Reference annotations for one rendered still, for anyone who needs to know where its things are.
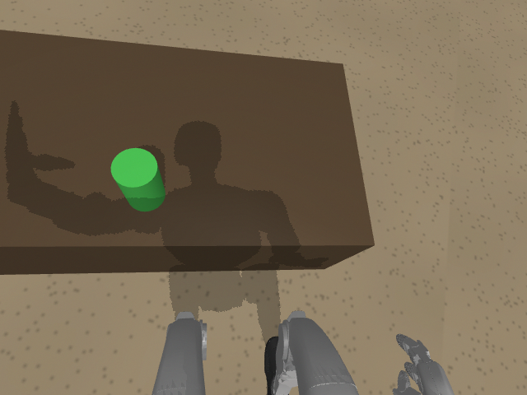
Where can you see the right robot foot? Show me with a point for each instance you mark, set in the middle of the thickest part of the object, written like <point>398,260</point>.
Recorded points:
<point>270,362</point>

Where can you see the right robot hand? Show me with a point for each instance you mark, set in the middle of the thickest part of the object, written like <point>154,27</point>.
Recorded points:
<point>428,374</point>

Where can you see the can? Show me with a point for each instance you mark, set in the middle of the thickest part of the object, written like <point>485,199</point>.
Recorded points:
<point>137,174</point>

